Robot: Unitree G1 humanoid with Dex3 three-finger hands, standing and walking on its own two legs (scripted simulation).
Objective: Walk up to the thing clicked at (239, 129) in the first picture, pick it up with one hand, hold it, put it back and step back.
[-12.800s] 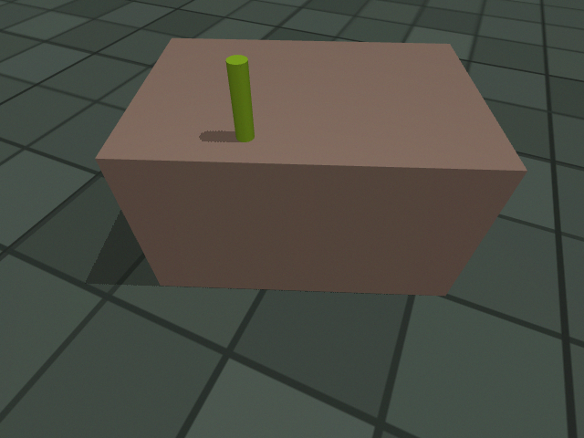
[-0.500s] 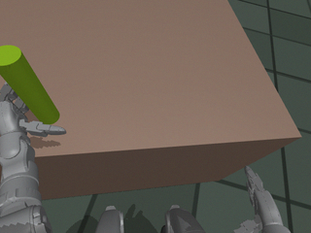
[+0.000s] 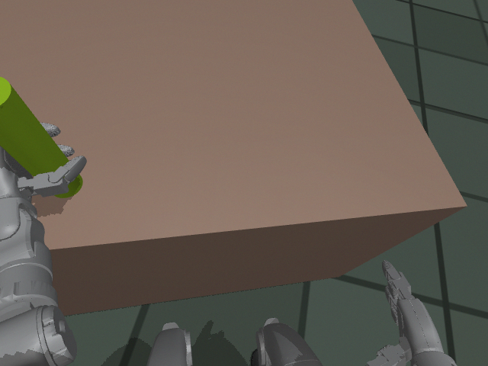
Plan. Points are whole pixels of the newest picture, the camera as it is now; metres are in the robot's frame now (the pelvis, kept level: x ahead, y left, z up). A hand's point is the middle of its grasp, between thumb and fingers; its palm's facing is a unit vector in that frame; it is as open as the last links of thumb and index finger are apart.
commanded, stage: settle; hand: left
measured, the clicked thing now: (34, 149) +0.44 +0.27 +0.08
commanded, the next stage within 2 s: lift in 0.78 s
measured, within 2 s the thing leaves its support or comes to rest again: leaves its support in 0.50 s
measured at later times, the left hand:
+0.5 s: hand (45, 161) +0.44 +0.27 +0.05, palm faces +0.30 -0.95 -0.04, open 7.2 cm
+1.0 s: hand (36, 137) +0.45 +0.27 +0.09, palm faces +0.29 -0.96 -0.03, open 7.2 cm
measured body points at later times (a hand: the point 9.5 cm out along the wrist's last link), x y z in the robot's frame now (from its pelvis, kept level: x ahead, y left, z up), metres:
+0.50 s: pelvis +0.01 +0.00 +0.01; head +0.10 +0.04 +0.45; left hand +0.41 +0.32 +0.05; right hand +0.16 -0.25 -0.01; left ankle +0.03 +0.12 -0.65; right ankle +0.01 -0.14 -0.65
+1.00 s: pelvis +0.02 +0.01 +0.03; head +0.10 +0.03 +0.47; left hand +0.43 +0.32 +0.09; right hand +0.17 -0.25 +0.00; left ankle +0.03 +0.12 -0.65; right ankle +0.01 -0.14 -0.65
